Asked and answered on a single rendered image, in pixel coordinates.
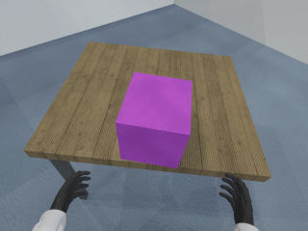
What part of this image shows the table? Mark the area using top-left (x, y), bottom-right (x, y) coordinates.
top-left (23, 41), bottom-right (271, 200)

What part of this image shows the robot right hand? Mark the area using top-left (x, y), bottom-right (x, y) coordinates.
top-left (219, 173), bottom-right (254, 226)

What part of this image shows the robot left hand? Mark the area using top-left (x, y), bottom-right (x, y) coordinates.
top-left (50, 170), bottom-right (91, 213)

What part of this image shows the left robot forearm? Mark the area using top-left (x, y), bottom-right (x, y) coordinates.
top-left (32, 209), bottom-right (66, 231)

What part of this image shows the carton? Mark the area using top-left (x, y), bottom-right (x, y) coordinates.
top-left (115, 72), bottom-right (193, 168)

